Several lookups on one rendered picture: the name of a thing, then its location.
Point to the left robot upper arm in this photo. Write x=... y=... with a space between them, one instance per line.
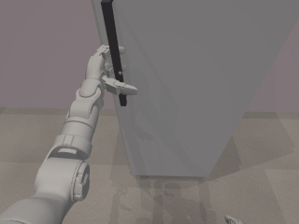
x=60 y=183

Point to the left robot forearm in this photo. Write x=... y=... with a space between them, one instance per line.
x=75 y=139

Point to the handle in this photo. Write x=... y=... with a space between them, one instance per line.
x=112 y=39

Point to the robot right hand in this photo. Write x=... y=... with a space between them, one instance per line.
x=232 y=220

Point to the robot left hand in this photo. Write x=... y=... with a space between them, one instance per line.
x=97 y=69

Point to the fridge door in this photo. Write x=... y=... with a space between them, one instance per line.
x=196 y=64

